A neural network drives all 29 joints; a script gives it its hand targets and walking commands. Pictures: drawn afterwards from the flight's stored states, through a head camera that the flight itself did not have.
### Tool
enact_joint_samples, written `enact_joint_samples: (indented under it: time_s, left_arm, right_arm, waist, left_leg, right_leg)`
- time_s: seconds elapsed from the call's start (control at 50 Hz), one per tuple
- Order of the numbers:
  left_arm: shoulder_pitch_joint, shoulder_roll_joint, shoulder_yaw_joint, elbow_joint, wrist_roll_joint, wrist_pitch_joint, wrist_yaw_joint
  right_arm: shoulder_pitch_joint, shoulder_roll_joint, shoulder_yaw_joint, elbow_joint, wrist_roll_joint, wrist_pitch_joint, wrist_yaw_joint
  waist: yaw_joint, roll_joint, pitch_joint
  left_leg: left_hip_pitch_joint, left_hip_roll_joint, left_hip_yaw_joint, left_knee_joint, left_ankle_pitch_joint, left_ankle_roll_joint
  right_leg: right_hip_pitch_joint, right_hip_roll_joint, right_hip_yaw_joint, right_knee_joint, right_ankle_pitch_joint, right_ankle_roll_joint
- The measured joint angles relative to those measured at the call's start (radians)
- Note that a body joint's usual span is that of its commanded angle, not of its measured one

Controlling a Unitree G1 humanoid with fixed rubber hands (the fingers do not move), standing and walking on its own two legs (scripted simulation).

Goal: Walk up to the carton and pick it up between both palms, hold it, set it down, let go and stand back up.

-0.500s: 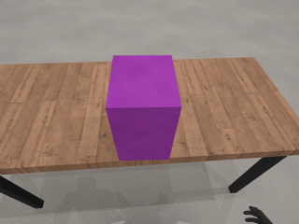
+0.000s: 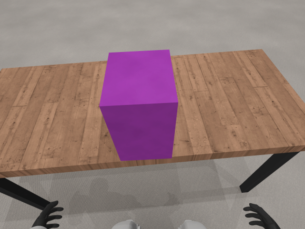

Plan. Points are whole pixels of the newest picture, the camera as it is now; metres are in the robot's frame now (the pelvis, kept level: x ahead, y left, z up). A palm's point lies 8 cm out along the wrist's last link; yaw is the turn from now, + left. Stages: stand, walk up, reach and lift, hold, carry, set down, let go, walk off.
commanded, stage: reach and lift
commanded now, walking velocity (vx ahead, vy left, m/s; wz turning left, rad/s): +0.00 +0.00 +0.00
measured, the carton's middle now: (142, 109) +0.43 +0.04 +0.05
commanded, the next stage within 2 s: none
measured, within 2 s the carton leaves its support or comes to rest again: neither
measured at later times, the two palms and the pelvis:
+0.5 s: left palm (53, 209) +0.18 +0.27 -0.04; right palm (272, 222) +0.15 -0.27 -0.04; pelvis +0.02 -0.01 +0.03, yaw +0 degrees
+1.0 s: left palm (58, 198) +0.20 +0.25 -0.01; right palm (265, 205) +0.18 -0.25 +0.00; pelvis +0.03 -0.01 +0.04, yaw +0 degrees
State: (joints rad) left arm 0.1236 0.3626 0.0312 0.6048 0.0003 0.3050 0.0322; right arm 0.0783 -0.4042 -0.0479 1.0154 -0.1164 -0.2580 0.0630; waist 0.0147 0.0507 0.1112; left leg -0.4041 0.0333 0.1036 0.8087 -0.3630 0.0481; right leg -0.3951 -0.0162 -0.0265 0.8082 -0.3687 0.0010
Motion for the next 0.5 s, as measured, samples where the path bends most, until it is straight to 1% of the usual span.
enact_joint_samples:
  time_s: [0.04,0.1,0.16,0.22,0.26,0.36,0.44,0.5]
  left_arm:
    - [-0.007,-0.001,0.000,-0.051,0.000,0.001,-0.009]
    - [-0.010,-0.001,0.000,-0.099,0.000,0.001,-0.026]
    - [-0.010,-0.001,0.000,-0.104,0.000,0.005,-0.039]
    - [-0.006,-0.001,0.000,-0.105,0.000,0.006,-0.039]
    - [-0.002,-0.002,0.001,-0.106,0.000,0.006,-0.033]
    - [0.023,-0.005,0.001,-0.144,0.000,-0.008,-0.005]
    - [0.043,-0.005,0.000,-0.170,0.000,-0.052,0.012]
    - [0.061,-0.005,0.000,-0.182,0.000,-0.092,0.015]
  right_arm:
    - [0.005,0.012,0.000,-0.008,0.023,-0.006,-0.003]
    - [0.039,0.044,0.000,-0.064,0.055,-0.010,-0.024]
    - [0.077,0.079,0.001,-0.122,0.069,-0.010,-0.038]
    - [0.110,0.106,0.001,-0.171,0.072,-0.010,-0.038]
    - [0.128,0.111,0.000,-0.192,0.079,-0.010,-0.038]
    - [0.158,0.112,0.000,-0.240,0.108,-0.011,-0.038]
    - [0.159,0.128,0.001,-0.263,0.128,-0.016,-0.027]
    - [0.163,0.150,0.001,-0.286,0.132,-0.025,-0.025]
  waist:
    - [0.000,-0.003,-0.004]
    - [0.000,-0.029,-0.012]
    - [0.000,-0.073,-0.020]
    - [0.000,-0.116,-0.022]
    - [0.000,-0.133,-0.023]
    - [0.000,-0.129,-0.025]
    - [0.000,-0.116,-0.032]
    - [0.000,-0.112,-0.042]
  left_leg:
    - [0.001,0.002,0.000,-0.001,0.000,0.000]
    - [0.006,0.003,0.000,-0.012,0.005,-0.005]
    - [0.014,0.003,0.000,-0.032,0.014,-0.016]
    - [0.031,0.002,0.000,-0.066,0.029,-0.022]
    - [0.044,0.002,0.000,-0.091,0.039,-0.024]
    - [0.076,0.002,0.000,-0.157,0.068,-0.024]
    - [0.105,0.002,0.000,-0.211,0.090,-0.027]
    - [0.125,0.002,0.000,-0.247,0.105,-0.027]
  right_leg:
    - [0.000,0.003,0.000,0.000,-0.001,-0.005]
    - [0.000,0.004,0.000,-0.002,-0.002,-0.012]
    - [0.003,0.004,0.000,-0.010,-0.001,-0.017]
    - [0.016,0.006,-0.001,-0.036,0.009,-0.022]
    - [0.028,0.008,-0.001,-0.060,0.020,-0.023]
    - [0.066,0.012,-0.002,-0.138,0.055,-0.022]
    - [0.100,0.015,-0.003,-0.204,0.084,-0.020]
    - [0.124,0.018,-0.003,-0.247,0.102,-0.020]
